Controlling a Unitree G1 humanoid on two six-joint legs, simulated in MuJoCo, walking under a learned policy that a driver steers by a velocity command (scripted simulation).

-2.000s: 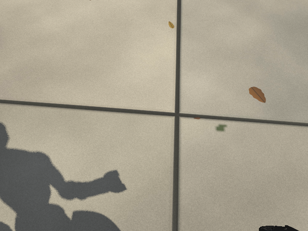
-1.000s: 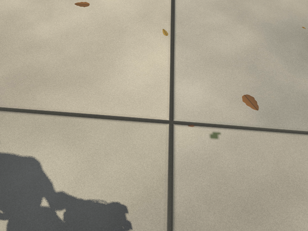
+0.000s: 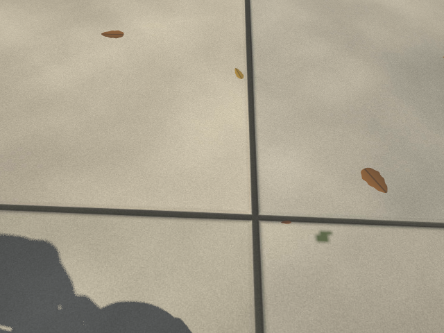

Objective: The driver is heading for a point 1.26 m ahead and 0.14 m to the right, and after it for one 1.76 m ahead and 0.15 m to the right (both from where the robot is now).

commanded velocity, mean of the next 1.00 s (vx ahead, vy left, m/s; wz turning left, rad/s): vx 0.07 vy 0.00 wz -0.31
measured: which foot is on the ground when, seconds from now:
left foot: down 0.00-0.14, up 0.16-0.68, down 0.70-1.00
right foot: up 0.00-0.14, down 0.16-1.00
